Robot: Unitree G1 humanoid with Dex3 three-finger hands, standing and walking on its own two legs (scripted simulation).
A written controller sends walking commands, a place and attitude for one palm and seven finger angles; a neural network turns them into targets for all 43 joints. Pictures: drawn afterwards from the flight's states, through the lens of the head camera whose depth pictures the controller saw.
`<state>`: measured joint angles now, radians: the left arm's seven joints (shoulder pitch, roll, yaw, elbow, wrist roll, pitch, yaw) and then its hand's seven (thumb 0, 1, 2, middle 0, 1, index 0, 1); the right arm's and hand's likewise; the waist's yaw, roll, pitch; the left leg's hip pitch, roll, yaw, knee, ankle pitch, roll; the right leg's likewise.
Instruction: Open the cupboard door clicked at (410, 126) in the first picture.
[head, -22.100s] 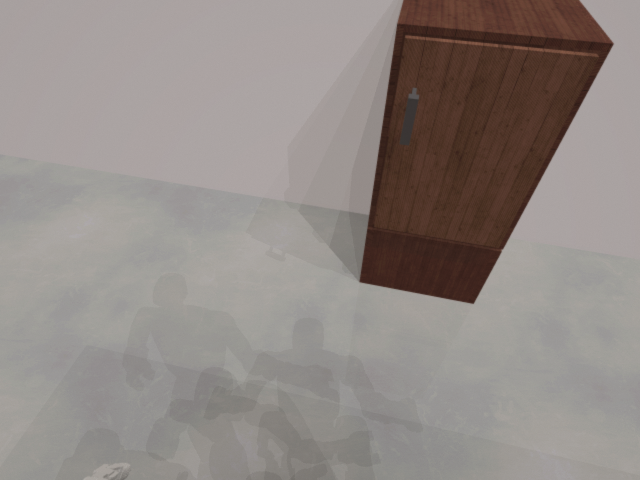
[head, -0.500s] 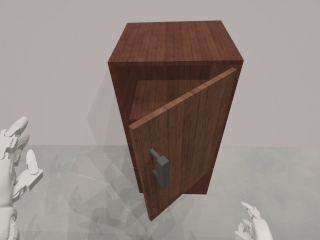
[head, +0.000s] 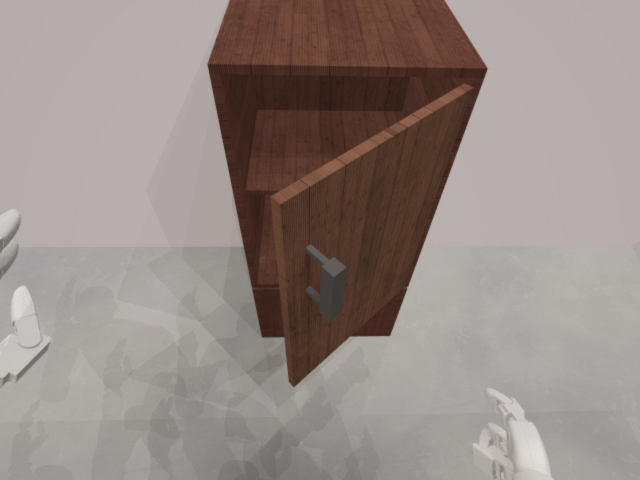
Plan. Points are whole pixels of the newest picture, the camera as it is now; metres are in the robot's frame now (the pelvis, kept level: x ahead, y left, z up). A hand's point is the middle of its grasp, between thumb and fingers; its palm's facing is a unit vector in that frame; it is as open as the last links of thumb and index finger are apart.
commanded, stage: step back with the hand held close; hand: left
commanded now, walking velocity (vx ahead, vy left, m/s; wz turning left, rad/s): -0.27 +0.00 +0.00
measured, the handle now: (321, 282) +0.39 +0.03 -0.01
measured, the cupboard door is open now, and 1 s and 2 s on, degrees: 42 42 42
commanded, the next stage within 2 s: stop stepping back and stand still in 0.50 s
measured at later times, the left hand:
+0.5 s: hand out of the picture +0.08 +0.31 +0.17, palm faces +0.57 -0.71 -0.41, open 7.4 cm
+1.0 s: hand out of the picture +0.04 +0.25 +0.16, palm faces +0.46 -0.78 -0.43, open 7.4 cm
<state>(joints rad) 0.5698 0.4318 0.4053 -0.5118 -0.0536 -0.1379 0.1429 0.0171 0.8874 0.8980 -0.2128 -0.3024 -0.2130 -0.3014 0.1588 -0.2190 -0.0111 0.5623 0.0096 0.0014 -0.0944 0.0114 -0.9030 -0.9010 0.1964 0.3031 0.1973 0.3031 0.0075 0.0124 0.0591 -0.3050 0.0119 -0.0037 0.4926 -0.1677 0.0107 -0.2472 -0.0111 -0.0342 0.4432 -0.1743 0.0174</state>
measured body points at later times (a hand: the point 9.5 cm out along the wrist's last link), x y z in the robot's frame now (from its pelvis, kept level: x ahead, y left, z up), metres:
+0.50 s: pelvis -0.10 +0.01 -0.01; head -0.08 +0.05 +0.44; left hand +0.05 +0.35 +0.19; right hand +0.10 -0.19 -0.09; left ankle -0.01 +0.11 -0.74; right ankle -0.09 -0.13 -0.67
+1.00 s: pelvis -0.17 -0.02 -0.01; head -0.18 -0.02 +0.44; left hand +0.01 +0.29 +0.19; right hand -0.04 -0.28 -0.10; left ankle -0.10 +0.07 -0.74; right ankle -0.28 -0.13 -0.71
